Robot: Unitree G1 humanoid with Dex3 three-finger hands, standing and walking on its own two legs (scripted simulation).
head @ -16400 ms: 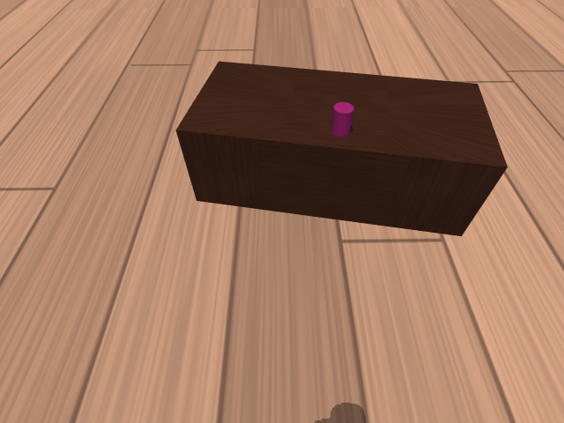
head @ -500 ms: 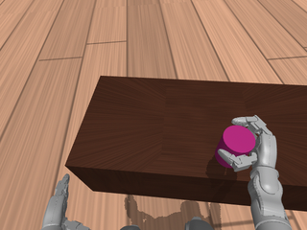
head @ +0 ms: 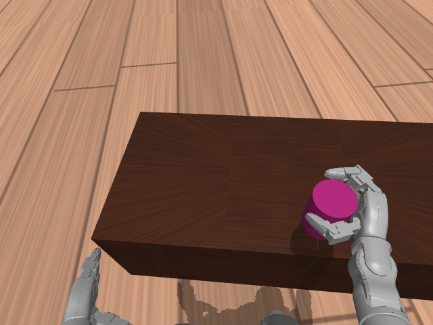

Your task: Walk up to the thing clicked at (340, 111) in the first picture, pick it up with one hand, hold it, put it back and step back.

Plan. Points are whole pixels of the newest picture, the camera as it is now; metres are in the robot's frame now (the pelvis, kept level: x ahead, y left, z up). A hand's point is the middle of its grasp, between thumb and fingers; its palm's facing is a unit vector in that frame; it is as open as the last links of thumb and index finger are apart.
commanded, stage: hold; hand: right
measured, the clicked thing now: (326, 211) +0.33 -0.17 +0.01
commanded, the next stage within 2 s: crouch in 1.86 s
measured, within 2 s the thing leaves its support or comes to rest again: neither
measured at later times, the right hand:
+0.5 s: hand (331, 210) +0.31 -0.17 +0.03, palm faces +0.18 +0.98 -0.02, open 10.6 cm
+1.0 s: hand (330, 208) +0.32 -0.17 +0.03, palm faces +0.18 +0.98 -0.01, open 10.6 cm
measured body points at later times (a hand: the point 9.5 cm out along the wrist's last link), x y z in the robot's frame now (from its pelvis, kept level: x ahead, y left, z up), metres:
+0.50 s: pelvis +0.00 +0.00 +0.00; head +0.03 -0.01 +0.45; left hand +0.15 +0.26 -0.04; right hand +0.30 -0.22 +0.04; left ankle -0.03 +0.13 -0.70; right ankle +0.05 -0.12 -0.70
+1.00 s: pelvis -0.01 +0.00 +0.00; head +0.03 -0.01 +0.45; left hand +0.15 +0.27 -0.04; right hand +0.30 -0.22 +0.04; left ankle -0.03 +0.13 -0.70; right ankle +0.05 -0.12 -0.70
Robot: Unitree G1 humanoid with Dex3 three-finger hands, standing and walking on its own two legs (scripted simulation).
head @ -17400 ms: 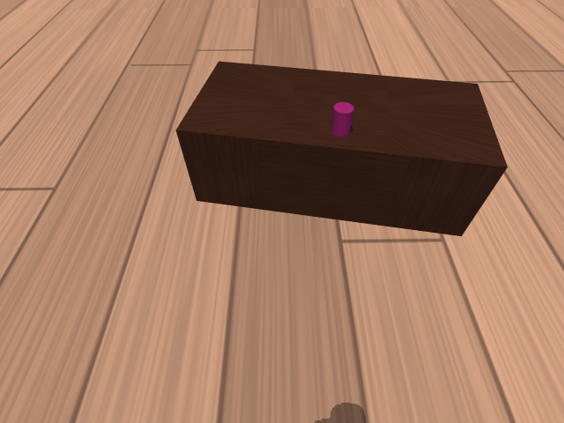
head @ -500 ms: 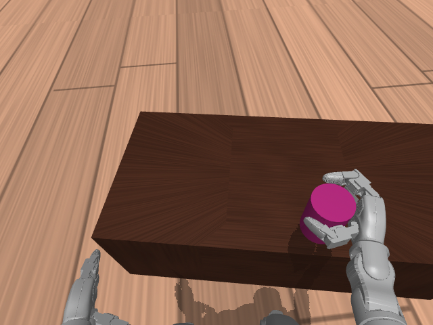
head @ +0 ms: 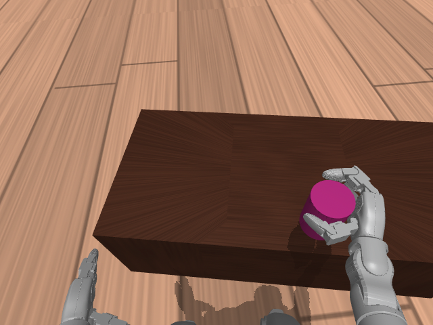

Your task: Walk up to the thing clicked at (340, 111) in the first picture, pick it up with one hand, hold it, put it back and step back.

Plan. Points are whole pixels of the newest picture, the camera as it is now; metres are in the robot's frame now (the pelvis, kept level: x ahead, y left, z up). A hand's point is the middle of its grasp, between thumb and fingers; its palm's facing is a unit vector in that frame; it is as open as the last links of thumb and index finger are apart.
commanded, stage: hold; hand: right
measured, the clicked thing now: (324, 211) +0.33 -0.17 +0.00
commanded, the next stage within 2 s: crouch in 0.86 s
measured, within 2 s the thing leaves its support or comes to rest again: neither
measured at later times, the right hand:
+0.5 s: hand (327, 202) +0.33 -0.17 +0.03, palm faces +0.18 +0.98 -0.02, open 10.6 cm
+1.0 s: hand (328, 206) +0.32 -0.17 +0.03, palm faces +0.18 +0.98 -0.02, open 10.6 cm
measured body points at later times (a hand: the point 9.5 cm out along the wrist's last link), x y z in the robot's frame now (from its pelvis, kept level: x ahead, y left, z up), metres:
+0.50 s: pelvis +0.01 +0.00 +0.00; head +0.05 -0.01 +0.45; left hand +0.16 +0.27 -0.04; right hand +0.31 -0.22 +0.04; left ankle -0.02 +0.13 -0.70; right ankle +0.06 -0.12 -0.70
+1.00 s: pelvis +0.00 +0.00 +0.00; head +0.05 -0.01 +0.45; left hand +0.16 +0.27 -0.05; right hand +0.31 -0.22 +0.04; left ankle -0.02 +0.13 -0.70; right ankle +0.06 -0.12 -0.70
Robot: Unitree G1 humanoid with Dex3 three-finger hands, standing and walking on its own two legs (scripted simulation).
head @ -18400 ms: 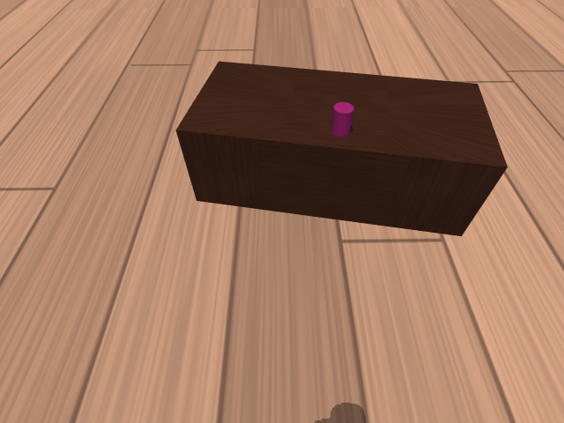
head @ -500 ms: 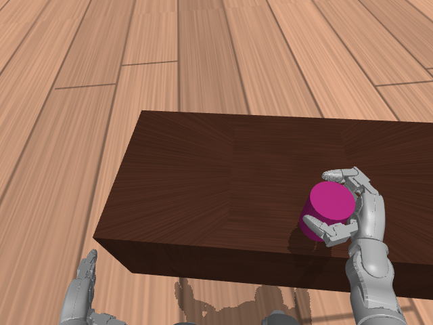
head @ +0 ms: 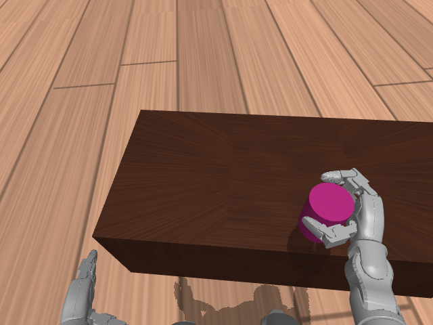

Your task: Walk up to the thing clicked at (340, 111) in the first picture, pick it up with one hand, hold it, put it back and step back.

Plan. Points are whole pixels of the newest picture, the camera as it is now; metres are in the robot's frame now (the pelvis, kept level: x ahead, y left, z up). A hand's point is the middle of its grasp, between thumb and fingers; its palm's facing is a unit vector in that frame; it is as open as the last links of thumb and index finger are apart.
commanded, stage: crouch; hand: right
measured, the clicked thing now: (323, 214) +0.32 -0.17 +0.00
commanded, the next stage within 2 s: lower in 1.10 s
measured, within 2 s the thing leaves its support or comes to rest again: neither
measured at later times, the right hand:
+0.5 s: hand (323, 203) +0.38 -0.19 -0.06, palm faces +0.22 +0.98 -0.02, open 10.6 cm
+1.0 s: hand (319, 201) +0.42 -0.21 -0.12, palm faces +0.24 +0.97 -0.01, open 10.6 cm
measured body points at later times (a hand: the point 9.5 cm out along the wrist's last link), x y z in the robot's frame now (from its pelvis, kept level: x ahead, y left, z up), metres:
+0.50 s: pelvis -0.01 +0.00 -0.04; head +0.09 -0.04 +0.40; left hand +0.15 +0.27 -0.05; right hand +0.36 -0.24 -0.05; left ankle -0.02 +0.12 -0.70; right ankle +0.06 -0.13 -0.70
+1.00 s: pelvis -0.01 -0.02 -0.09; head +0.13 -0.08 +0.34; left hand +0.15 +0.26 -0.05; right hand +0.40 -0.26 -0.12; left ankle -0.02 +0.12 -0.70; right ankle +0.06 -0.13 -0.70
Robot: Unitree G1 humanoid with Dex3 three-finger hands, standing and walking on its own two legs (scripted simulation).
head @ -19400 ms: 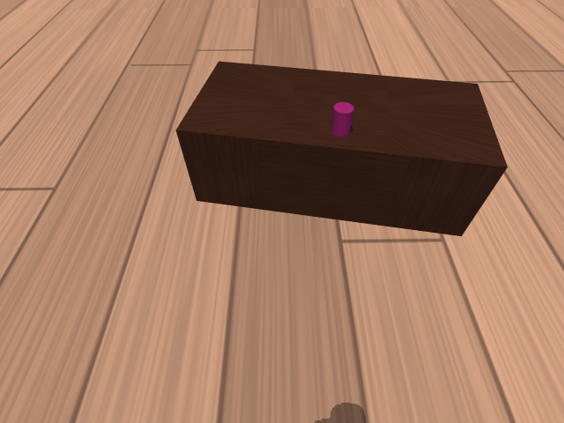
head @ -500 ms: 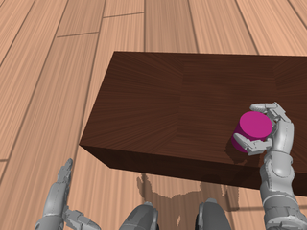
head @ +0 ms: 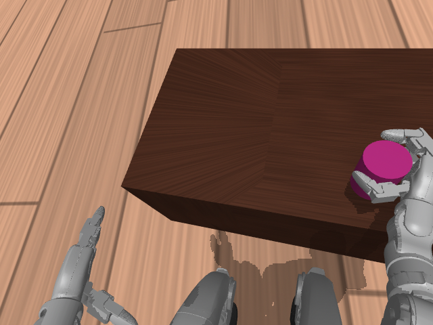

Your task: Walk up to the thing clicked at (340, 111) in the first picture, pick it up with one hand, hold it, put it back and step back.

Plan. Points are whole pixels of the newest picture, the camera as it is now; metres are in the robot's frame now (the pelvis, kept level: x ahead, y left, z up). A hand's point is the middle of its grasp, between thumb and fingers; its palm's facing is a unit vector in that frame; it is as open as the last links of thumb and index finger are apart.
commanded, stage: crouch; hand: right
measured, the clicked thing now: (377, 172) +0.42 -0.21 -0.07
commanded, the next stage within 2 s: lower in 0.10 s
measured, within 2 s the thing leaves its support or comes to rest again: rests again in 1.04 s
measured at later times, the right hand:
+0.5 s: hand (376, 171) +0.44 -0.22 -0.09, palm faces +0.28 +0.96 +0.00, open 10.6 cm
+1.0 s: hand (370, 178) +0.44 -0.22 -0.14, palm faces +0.27 +0.96 +0.01, open 10.6 cm
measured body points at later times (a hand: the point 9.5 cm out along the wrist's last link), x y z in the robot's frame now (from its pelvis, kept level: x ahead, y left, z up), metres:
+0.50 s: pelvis -0.01 +0.01 -0.04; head +0.15 -0.07 +0.38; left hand +0.16 +0.26 +0.04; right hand +0.42 -0.27 -0.09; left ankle +0.00 +0.14 -0.62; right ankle +0.06 -0.11 -0.62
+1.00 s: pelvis -0.03 +0.00 -0.07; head +0.15 -0.09 +0.34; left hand +0.14 +0.26 +0.04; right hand +0.42 -0.27 -0.14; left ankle +0.00 +0.14 -0.62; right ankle +0.06 -0.11 -0.62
